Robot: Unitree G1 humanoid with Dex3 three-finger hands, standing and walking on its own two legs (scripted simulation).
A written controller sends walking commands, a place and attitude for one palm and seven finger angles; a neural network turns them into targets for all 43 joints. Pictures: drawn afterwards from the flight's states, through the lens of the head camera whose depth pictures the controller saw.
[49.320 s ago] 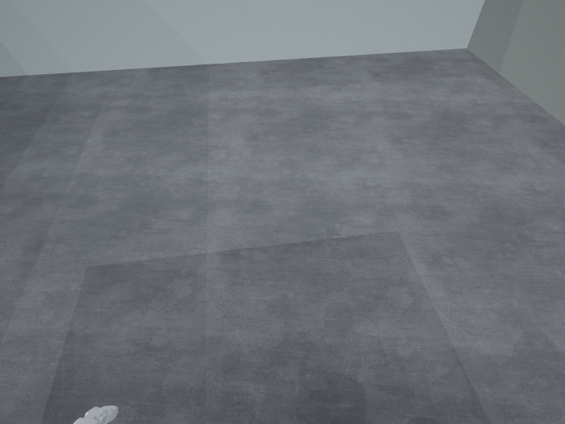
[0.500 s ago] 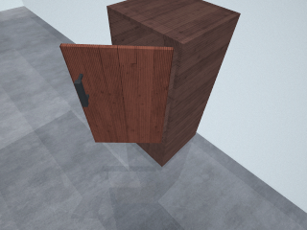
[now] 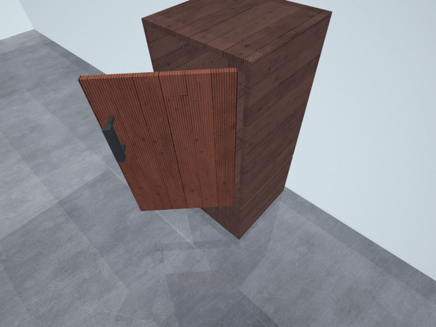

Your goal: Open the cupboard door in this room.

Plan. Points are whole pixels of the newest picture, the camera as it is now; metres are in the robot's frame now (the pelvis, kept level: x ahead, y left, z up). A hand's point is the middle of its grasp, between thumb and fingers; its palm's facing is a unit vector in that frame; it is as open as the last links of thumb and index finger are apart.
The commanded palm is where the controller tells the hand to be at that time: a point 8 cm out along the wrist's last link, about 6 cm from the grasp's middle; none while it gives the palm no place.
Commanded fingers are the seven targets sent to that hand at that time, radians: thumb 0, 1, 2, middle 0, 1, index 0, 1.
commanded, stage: look again from close up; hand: left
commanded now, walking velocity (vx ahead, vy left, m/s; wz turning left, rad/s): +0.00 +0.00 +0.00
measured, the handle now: (116, 139) +0.57 +0.32 -0.02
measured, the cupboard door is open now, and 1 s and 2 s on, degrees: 45 45 45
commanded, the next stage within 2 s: shuffle to correct the standing spot in 0.42 s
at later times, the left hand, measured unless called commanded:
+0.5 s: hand out of the picture +0.01 +0.14 -0.17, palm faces +0.02 -0.98 -0.21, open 7.4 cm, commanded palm none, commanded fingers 0.00 0.90 0.90 -0.20 -0.30 -0.20 -0.30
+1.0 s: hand out of the picture +0.00 +0.23 -0.19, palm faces +0.12 -0.97 -0.22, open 7.4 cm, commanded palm none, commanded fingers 0.00 0.90 0.90 -0.20 -0.30 -0.20 -0.30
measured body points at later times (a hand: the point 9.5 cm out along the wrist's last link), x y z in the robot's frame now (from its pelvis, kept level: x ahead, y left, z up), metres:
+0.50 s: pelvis +0.01 -0.03 +0.00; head +0.02 -0.04 +0.45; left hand +0.01 +0.20 -0.15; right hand +0.03 -0.26 -0.16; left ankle -0.02 +0.10 -0.73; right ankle -0.04 -0.14 -0.73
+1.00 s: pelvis +0.03 +0.04 -0.01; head +0.05 +0.06 +0.44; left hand +0.00 +0.28 -0.17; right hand +0.10 -0.20 -0.15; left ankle +0.04 +0.12 -0.73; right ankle -0.03 -0.09 -0.67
